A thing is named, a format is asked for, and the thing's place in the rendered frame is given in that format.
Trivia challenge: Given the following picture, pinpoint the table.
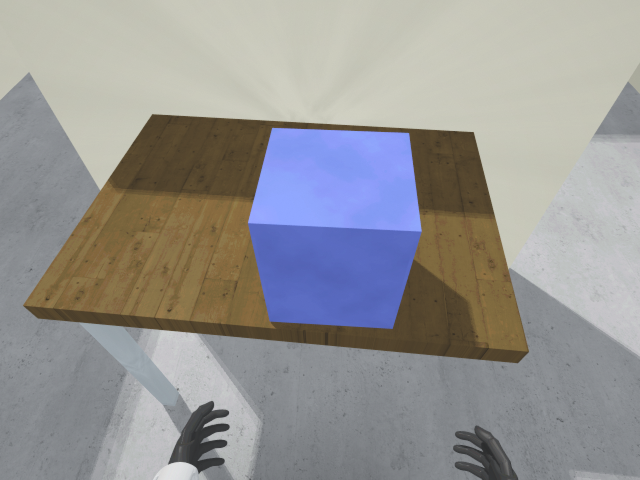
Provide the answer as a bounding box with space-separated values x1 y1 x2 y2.
23 114 529 406

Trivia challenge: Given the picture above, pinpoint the robot right hand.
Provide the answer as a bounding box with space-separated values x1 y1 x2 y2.
453 425 518 480

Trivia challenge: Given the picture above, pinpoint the robot left hand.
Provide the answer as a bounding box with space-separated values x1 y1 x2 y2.
168 401 230 473

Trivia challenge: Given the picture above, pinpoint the carton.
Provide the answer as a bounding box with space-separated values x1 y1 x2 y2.
248 128 422 329

